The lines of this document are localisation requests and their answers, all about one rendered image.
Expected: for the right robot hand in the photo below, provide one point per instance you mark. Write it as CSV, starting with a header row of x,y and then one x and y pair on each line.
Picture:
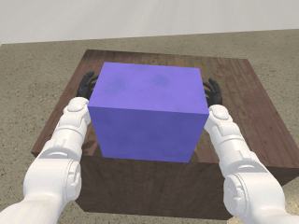
x,y
214,94

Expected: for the carton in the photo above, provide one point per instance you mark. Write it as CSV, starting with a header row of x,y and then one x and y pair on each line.
x,y
148,112

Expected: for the right robot upper arm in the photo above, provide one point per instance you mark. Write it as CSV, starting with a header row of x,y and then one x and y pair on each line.
x,y
256,198

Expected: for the left robot hand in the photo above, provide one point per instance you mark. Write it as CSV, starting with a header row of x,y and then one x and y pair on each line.
x,y
85,86

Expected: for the robot right forearm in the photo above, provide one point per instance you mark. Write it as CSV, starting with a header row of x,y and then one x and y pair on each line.
x,y
230,145

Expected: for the pedestal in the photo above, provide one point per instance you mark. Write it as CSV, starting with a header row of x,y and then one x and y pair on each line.
x,y
193,189

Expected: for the left robot upper arm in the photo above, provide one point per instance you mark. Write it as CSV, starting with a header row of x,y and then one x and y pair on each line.
x,y
49,186

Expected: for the robot left forearm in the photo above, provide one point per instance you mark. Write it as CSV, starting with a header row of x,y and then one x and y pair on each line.
x,y
68,136

